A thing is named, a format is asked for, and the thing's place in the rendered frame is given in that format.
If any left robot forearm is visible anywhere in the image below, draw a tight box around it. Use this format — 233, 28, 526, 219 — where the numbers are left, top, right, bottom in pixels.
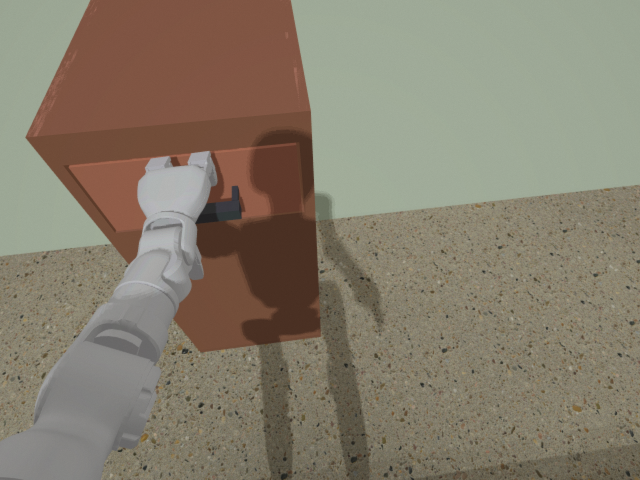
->
34, 212, 197, 425

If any drawer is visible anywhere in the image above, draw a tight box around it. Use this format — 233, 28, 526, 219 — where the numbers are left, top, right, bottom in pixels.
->
69, 143, 302, 231

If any left robot hand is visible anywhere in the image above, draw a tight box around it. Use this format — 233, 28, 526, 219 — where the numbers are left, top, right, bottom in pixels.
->
137, 151, 217, 280

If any cabinet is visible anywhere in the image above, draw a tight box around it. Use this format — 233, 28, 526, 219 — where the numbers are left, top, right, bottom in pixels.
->
25, 0, 321, 352

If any handle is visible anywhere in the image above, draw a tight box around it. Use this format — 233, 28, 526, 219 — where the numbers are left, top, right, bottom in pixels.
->
195, 186, 242, 224

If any robot left upper arm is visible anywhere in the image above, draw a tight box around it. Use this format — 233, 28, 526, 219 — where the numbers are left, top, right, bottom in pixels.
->
0, 341, 162, 480

